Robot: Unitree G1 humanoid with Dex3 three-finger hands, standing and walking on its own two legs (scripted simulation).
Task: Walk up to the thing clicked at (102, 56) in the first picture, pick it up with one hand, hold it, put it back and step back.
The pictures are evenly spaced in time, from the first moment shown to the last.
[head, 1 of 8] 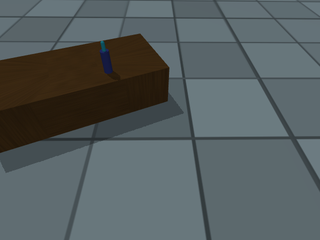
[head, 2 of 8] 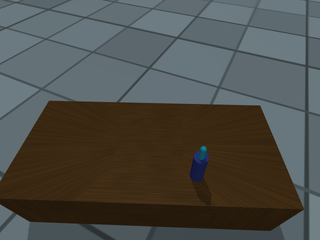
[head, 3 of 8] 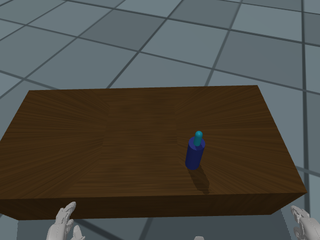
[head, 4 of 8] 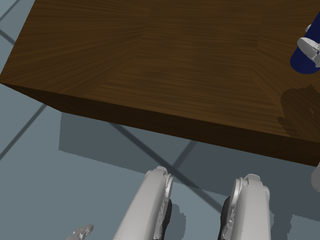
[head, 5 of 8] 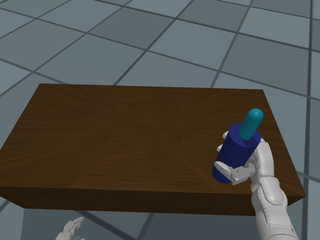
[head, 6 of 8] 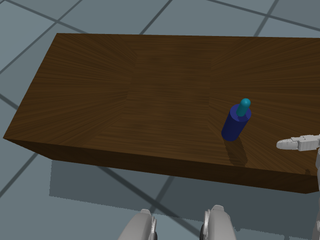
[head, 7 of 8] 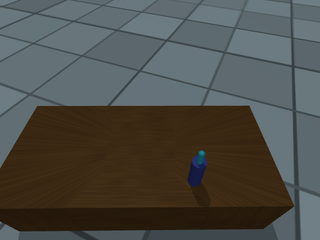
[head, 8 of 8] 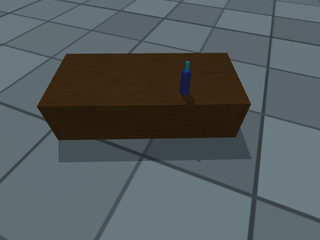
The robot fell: no
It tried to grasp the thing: yes
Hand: right
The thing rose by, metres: 0.34
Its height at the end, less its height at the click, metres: +0.00
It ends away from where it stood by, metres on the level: 0.03
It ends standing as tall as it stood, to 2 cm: yes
